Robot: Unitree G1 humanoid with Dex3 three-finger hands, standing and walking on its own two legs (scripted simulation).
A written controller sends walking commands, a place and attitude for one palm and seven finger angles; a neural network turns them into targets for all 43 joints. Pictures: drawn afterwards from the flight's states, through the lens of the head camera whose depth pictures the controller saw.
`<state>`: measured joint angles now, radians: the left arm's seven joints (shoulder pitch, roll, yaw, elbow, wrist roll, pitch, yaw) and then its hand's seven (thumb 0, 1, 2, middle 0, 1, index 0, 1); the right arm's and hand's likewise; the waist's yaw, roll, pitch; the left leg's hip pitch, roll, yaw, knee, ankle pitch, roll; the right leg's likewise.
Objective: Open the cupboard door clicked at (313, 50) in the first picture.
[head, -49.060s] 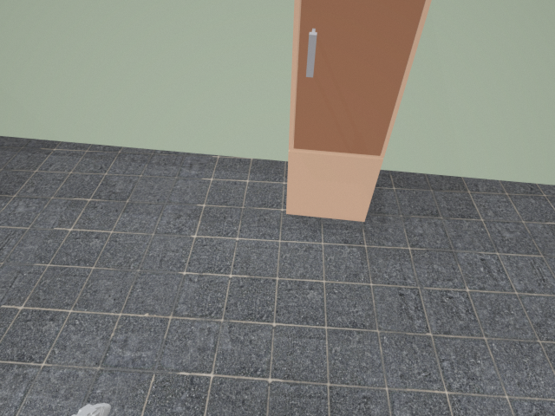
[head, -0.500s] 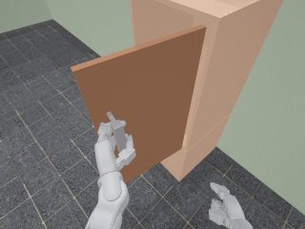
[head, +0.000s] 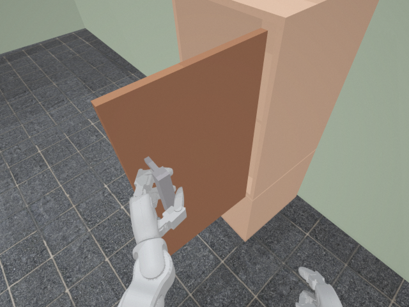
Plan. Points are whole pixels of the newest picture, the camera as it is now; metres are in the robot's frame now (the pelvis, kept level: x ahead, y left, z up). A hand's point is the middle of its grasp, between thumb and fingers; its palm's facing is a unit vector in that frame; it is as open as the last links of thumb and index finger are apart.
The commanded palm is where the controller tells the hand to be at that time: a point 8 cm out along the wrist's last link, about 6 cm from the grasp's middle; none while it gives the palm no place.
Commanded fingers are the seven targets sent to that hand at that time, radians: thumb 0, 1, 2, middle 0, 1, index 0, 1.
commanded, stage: open thumb and fingers to let go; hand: left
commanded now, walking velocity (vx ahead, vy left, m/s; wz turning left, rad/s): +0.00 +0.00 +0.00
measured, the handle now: (161, 186) +0.33 +0.10 +0.07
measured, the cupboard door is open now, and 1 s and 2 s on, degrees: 90 92 92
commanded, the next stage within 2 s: slide the hand sideways off the handle in 0.66 s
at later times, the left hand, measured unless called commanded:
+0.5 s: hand (172, 205) +0.29 +0.07 +0.08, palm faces +0.30 -0.95 -0.02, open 14.2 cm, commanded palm +0.24 +0.11 +0.08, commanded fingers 0.00 -0.50 0.30 -0.20 -0.60 -0.20 -0.60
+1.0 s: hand (172, 227) +0.25 +0.07 +0.08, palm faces -0.17 -0.99 -0.01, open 16.4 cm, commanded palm +0.23 +0.12 +0.08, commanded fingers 0.00 -0.50 0.30 -0.15 -0.30 -0.15 -0.30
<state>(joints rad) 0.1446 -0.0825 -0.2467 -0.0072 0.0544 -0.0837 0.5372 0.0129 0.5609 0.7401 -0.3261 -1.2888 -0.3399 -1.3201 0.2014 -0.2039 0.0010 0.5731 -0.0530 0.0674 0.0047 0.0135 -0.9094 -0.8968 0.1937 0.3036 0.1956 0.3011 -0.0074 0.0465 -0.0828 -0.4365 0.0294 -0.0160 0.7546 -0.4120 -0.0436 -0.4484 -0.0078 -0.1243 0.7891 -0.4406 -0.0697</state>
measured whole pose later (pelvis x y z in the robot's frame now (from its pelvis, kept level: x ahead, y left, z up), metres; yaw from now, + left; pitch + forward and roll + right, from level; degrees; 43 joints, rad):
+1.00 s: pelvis -0.04 +0.04 -0.01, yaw -1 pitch +3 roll +0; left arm -0.01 0.03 -0.26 0.15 -0.07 -0.20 0.10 -0.01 -0.50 0.30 -0.18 -0.35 -0.11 -0.37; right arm 0.24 -0.21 0.03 0.53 0.01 0.00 0.00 0.01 -0.91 -0.90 0.20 0.30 0.20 0.30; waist 0.00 0.05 -0.05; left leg -0.49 0.00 0.02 0.82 -0.39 0.01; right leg -0.50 -0.03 -0.09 0.82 -0.38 -0.02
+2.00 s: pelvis -0.01 +0.03 -0.02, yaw -1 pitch +8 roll +0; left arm 0.56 0.15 -0.04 -0.30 -0.17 -0.26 -0.13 -0.01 -0.50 0.30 -0.15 -0.30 -0.15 -0.30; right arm 0.28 -0.24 0.02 0.45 0.02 -0.12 -0.03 0.01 -0.91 -0.90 0.20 0.30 0.20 0.30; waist 0.01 0.05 -0.10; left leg -0.57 0.02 0.00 0.92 -0.48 -0.01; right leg -0.57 -0.02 -0.11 0.91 -0.47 -0.04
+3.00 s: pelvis -0.01 +0.06 +0.03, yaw -2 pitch -3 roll -1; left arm 0.54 0.30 0.19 -0.42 -0.04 -0.06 0.12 0.00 0.15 0.58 -0.18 -0.30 -0.18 -0.30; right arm 0.22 -0.21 0.06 0.60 0.00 -0.14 -0.08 0.01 -0.90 -0.90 0.20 0.30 0.20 0.30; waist 0.07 0.06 0.01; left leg -0.14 -0.01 0.03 0.50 -0.30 0.03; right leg -0.14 -0.03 -0.08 0.48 -0.28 0.00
